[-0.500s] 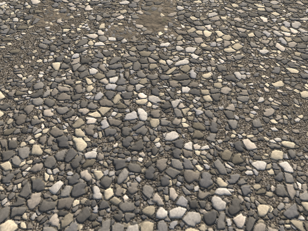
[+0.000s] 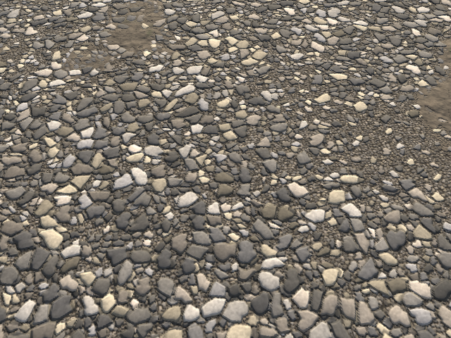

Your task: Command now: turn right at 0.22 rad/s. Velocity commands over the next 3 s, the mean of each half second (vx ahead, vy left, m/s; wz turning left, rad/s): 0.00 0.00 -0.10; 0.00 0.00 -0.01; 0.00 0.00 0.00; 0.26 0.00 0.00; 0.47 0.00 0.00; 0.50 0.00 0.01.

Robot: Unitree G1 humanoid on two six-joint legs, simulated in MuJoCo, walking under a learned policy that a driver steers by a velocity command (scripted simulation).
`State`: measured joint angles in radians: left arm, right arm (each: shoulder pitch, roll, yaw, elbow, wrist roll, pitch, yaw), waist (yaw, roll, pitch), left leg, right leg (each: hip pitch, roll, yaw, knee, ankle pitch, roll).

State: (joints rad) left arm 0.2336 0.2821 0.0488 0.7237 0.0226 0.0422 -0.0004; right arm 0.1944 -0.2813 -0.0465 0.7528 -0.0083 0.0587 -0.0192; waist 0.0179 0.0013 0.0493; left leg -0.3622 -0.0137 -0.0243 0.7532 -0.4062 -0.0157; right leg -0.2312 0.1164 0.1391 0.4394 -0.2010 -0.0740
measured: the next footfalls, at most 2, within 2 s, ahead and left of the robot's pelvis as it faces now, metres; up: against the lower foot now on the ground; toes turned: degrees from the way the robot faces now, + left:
left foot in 0.08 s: +0.04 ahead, +0.12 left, +0.00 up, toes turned -3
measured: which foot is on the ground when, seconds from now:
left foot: up 0.00-0.06, down 0.08-1.00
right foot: down 0.00-1.00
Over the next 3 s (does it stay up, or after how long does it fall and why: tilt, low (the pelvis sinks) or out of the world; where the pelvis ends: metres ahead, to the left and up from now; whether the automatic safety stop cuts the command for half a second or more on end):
stays up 0.67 -0.05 0.00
